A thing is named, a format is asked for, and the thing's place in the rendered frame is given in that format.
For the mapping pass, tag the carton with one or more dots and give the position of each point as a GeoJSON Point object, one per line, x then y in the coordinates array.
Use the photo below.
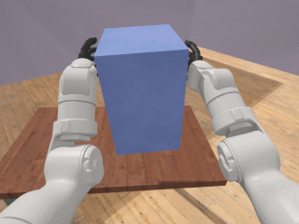
{"type": "Point", "coordinates": [142, 72]}

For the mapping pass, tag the robot left hand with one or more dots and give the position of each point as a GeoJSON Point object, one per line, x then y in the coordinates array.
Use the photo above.
{"type": "Point", "coordinates": [86, 50]}

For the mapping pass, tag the robot left upper arm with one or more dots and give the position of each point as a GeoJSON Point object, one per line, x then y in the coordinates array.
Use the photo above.
{"type": "Point", "coordinates": [70, 172]}

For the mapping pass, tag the table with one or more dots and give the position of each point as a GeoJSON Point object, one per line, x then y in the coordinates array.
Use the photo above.
{"type": "Point", "coordinates": [194, 165]}

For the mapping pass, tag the left robot forearm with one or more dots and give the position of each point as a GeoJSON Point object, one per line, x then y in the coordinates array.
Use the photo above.
{"type": "Point", "coordinates": [76, 105]}

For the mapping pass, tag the robot right upper arm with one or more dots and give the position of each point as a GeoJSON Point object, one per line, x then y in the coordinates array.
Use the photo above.
{"type": "Point", "coordinates": [251, 160]}

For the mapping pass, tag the robot right hand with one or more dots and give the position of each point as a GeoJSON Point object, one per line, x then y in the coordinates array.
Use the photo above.
{"type": "Point", "coordinates": [194, 55]}

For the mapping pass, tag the right robot forearm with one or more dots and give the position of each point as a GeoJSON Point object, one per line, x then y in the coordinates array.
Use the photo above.
{"type": "Point", "coordinates": [227, 109]}

